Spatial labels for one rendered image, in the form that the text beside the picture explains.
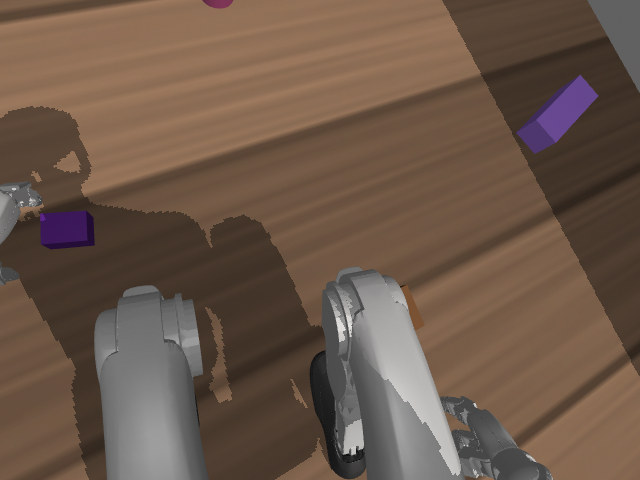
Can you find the right robot hand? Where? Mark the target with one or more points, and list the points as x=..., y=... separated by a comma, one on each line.
x=477, y=448

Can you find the right robot foot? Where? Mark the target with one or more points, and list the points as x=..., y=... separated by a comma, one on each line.
x=346, y=466

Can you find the right robot arm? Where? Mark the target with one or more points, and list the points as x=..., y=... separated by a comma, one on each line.
x=516, y=464

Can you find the left robot hand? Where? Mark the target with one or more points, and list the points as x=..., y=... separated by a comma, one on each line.
x=12, y=197

